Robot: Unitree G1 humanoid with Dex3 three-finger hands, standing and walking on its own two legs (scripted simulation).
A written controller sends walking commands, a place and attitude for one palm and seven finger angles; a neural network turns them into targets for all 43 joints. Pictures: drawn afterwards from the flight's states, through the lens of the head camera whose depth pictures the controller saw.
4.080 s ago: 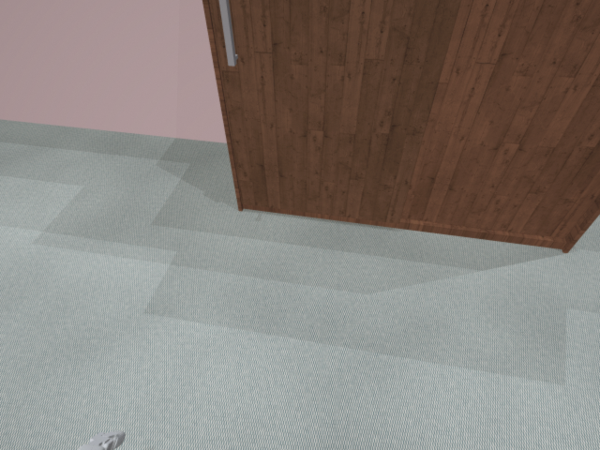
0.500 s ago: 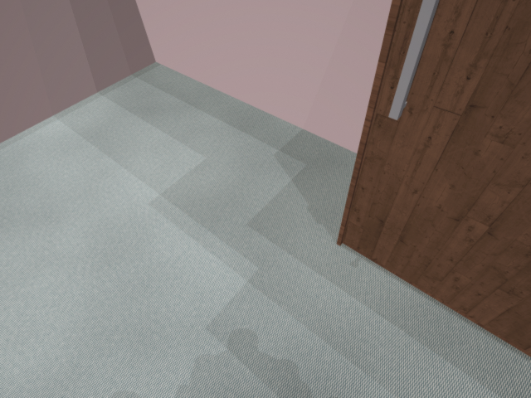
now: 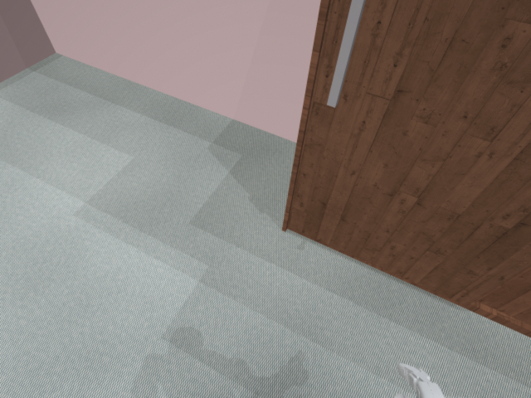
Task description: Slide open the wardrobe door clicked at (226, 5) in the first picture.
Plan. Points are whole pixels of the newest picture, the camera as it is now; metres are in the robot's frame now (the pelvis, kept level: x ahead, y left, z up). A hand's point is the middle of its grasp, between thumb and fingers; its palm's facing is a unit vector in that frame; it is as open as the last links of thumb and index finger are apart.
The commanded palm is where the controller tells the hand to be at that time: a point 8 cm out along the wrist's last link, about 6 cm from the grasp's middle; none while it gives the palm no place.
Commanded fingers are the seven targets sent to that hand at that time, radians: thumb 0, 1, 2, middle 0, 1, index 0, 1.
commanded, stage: turn to face it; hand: left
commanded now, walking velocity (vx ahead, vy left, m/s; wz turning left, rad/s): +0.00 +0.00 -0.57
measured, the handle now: (350, 40) +0.80 -0.10 +0.14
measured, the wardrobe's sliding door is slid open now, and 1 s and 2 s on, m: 0.00 0.00 0.00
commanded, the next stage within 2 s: take the last steps up to it in 0.46 s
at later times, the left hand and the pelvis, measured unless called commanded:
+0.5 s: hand (191, 387) +0.15 +0.14 -0.14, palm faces -0.26 -0.93 -0.27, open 7.4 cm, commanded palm none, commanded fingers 0.00 0.90 0.90 -0.20 -0.30 -0.20 -0.30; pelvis -0.02 -0.02 +0.00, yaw -15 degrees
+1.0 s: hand out of the picture +0.07 +0.18 -0.17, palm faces -0.23 -0.96 -0.18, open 7.4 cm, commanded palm none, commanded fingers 0.00 0.90 0.90 -0.20 -0.30 -0.20 -0.30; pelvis +0.04 +0.00 +0.01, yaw -19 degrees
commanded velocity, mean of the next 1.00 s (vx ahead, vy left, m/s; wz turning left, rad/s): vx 0.14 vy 0.03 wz -0.20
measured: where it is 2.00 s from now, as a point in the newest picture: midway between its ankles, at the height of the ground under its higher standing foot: (290, 375)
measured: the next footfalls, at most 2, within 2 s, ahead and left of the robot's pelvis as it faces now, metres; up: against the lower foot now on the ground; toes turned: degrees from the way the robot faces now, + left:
right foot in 0.44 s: -0.01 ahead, -0.13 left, +0.00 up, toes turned -19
left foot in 0.92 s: +0.10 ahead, +0.08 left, +0.00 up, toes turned -11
